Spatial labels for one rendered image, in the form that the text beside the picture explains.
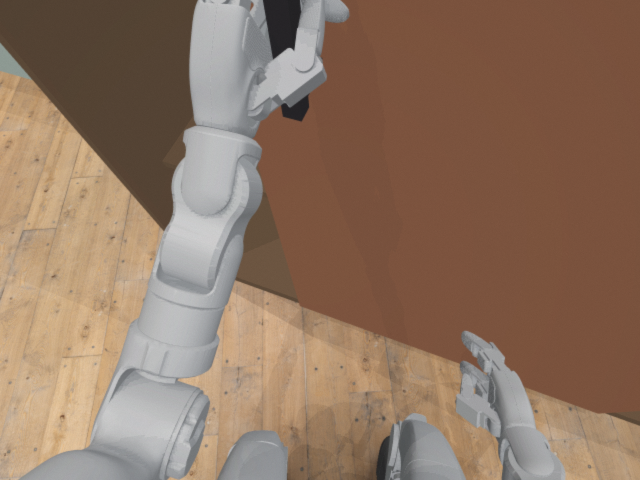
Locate robot left forearm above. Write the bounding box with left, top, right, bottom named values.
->
left=90, top=126, right=263, bottom=444

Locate right robot hand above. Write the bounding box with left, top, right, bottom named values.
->
left=456, top=331, right=536, bottom=443

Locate right robot shin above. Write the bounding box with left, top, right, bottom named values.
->
left=385, top=413, right=427, bottom=480

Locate wardrobe door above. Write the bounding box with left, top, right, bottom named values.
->
left=250, top=0, right=640, bottom=414

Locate left robot hand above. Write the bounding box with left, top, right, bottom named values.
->
left=189, top=0, right=349, bottom=139

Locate handle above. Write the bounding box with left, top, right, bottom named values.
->
left=263, top=0, right=310, bottom=122

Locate robot right thigh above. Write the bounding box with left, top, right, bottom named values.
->
left=387, top=419, right=466, bottom=480

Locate robot left upper arm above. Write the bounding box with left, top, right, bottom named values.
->
left=18, top=371, right=210, bottom=480

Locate robot right forearm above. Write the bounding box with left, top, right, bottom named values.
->
left=498, top=426, right=566, bottom=480

